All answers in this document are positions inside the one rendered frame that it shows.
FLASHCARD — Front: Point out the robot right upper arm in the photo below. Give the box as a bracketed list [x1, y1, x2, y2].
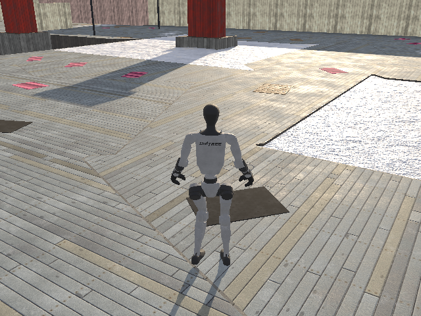
[224, 133, 245, 169]

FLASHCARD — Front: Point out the left robot forearm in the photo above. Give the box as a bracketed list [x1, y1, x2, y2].
[172, 157, 184, 176]

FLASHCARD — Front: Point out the robot left upper arm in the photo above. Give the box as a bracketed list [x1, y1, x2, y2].
[178, 132, 197, 167]

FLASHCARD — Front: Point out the robot right hand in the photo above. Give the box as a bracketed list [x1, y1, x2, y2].
[239, 173, 254, 187]

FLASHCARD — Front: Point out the robot left hand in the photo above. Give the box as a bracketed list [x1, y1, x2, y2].
[171, 174, 186, 185]

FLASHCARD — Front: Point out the right robot forearm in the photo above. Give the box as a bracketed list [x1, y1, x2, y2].
[239, 158, 252, 178]

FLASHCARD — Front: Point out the right robot shin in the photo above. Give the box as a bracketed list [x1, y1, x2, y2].
[220, 215, 231, 257]

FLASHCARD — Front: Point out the robot torso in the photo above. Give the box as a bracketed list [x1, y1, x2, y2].
[195, 129, 226, 198]

